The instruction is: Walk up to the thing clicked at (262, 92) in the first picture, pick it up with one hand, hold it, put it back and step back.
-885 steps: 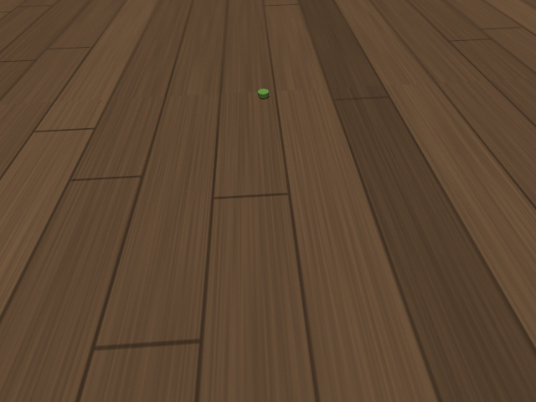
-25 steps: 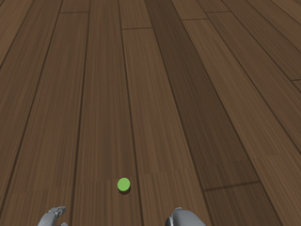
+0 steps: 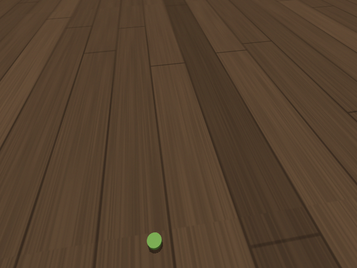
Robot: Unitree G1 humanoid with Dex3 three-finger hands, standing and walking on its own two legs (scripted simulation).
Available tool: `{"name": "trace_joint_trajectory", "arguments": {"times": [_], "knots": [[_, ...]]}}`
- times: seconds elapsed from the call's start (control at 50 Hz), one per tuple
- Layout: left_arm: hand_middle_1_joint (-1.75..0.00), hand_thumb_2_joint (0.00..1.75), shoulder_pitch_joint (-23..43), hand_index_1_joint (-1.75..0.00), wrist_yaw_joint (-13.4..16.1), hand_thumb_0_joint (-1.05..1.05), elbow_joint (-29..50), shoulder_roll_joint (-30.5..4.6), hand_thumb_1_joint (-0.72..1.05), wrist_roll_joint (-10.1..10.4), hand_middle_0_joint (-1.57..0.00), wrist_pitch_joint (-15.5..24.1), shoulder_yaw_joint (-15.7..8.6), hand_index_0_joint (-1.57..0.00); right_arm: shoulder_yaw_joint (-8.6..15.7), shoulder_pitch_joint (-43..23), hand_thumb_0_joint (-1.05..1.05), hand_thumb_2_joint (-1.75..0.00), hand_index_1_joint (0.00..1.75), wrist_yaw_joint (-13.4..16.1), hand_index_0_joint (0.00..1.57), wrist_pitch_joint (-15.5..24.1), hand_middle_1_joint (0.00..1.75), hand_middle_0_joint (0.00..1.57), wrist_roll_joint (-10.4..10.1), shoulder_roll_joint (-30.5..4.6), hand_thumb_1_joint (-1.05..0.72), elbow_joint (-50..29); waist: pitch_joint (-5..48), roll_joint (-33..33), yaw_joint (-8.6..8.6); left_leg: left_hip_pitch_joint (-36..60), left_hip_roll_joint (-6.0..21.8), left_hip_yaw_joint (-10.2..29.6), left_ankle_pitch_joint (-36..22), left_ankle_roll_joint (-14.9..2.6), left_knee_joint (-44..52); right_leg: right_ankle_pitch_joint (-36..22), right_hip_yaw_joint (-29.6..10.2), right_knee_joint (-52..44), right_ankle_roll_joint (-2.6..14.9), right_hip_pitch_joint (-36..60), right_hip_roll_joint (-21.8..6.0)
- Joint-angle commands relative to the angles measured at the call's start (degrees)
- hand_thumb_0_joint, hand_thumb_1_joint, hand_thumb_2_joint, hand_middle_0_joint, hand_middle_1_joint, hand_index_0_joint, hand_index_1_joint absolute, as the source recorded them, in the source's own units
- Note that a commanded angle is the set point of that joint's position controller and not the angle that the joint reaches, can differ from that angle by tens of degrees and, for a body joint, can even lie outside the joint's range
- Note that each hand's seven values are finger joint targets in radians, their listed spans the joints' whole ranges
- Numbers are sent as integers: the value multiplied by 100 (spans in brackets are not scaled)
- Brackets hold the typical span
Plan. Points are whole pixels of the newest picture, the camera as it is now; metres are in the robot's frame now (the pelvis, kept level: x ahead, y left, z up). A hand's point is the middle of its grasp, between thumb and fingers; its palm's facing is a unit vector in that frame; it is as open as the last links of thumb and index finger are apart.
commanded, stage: walk up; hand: left
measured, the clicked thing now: (154, 241) +0.42 +0.19 -0.76
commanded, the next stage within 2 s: stand in 0.94 s
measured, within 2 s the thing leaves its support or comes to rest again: neither
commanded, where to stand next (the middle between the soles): +0.06 +0.00 m, yaw +1 degrees
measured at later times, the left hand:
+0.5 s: hand out of the picture +0.09 +0.25 -0.15, palm faces -0.02 -0.94 -0.34, open 7.4 cm
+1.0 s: hand out of the picture +0.10 +0.24 -0.14, palm faces -0.03 -0.94 -0.34, open 7.4 cm
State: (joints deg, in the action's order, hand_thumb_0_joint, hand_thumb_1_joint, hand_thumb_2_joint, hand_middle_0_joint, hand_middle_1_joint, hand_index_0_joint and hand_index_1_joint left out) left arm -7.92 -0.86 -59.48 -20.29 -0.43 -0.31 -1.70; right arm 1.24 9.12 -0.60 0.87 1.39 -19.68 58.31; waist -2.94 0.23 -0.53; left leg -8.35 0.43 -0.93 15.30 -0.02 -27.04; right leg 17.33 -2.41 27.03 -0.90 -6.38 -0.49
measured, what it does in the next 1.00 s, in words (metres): stands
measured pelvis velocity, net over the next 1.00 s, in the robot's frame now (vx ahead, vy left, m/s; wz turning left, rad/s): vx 0.01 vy -0.01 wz -0.02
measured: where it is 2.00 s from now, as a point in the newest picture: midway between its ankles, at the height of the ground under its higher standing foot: outside the picture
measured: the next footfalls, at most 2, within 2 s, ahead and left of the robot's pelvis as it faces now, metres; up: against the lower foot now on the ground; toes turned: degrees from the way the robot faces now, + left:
none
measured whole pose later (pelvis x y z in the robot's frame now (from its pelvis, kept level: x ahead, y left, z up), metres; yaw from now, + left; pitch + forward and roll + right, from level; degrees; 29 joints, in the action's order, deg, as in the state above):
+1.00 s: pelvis +0.01 -0.01 +0.01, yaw -1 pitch -3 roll +0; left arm -5.7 -0.2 -63.2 -20.0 -0.2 0.3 -0.8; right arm 1.1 6.2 0.0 0.5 0.7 -20.0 62.7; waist -3.2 0.0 0.7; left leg -4.8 1.7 -1.5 12.1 1.1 -19.8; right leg 13.7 -3.0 19.7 -0.1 -3.2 0.6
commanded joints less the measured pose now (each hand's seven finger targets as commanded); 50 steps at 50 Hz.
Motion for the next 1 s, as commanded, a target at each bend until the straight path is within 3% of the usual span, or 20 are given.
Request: {"name": "trace_joint_trajectory", "arguments": {"times": [0.0,0.16,0.48,0.88,0.9,0.92,0.98], "knots": [[-30,90,351,-30,63,0,315,-1264,90,-1,-20,231,-230,-20,265,-368,0,-90,30,88,20,190,30,20,-26,-1311,-90,-391,146,-121,66,43,525,472,-921,-203,694,-1273,-561,-731,388,-148,-532],[-30,90,405,-30,79,0,119,-1252,90,-10,-20,220,-178,-20,261,-477,0,-90,30,83,20,183,30,20,-56,-1307,-90,-248,293,-145,71,220,636,569,-972,-234,890,-1220,-377,-827,310,-20,-433],[-30,90,415,-30,128,0,2,-1244,90,19,-20,226,-177,-20,248,-439,0,-90,30,100,20,157,30,20,-59,-1298,-90,-89,566,20,94,621,637,369,-1868,-197,720,-2137,-352,-830,295,147,-511],[-30,90,453,-30,142,0,21,-1211,90,-2,-20,207,-184,-20,248,-437,0,-90,30,116,20,136,30,20,-65,-1259,-90,9,529,10,110,634,653,318,-1792,-215,800,-2167,-380,-843,301,178,-498],[-30,90,415,-30,140,0,20,-1197,90,9,-20,208,-179,-20,233,-441,0,-90,30,113,20,139,30,20,-66,-1242,-90,4,519,-25,82,647,645,303,-1773,-198,821,-2131,-384,-853,288,154,-485],[-30,90,473,-30,154,0,-18,-1201,90,23,-20,213,-121,-20,197,-661,0,-90,30,125,20,111,30,20,-99,-1222,-90,28,236,-56,61,521,728,395,-2123,-133,884,-2433,-421,-971,237,38,-611],[-30,90,456,-30,176,0,-40,-1240,90,27,-20,210,-127,-20,179,-589,0,-90,30,129,20,84,30,20,-115,-1198,-90,60,359,-4,90,608,728,398,-2088,-89,939,-2439,-388,-977,219,118,-591]]}}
